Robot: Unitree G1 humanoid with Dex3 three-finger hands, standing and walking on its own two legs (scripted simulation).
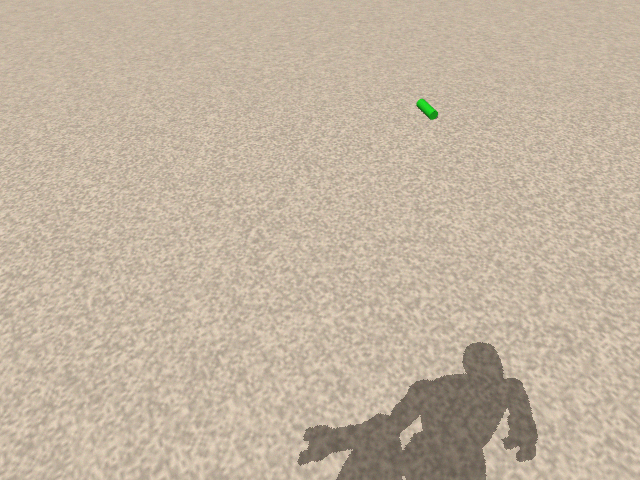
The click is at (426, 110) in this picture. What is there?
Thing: lying can
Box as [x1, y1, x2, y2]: [416, 99, 437, 119]
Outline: 419,99 416,105 431,119 434,118 437,115 437,112 423,99
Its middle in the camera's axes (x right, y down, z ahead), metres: +0.65 -0.80 +2.36
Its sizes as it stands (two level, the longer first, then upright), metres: 0.157 0.056 0.056
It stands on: the floor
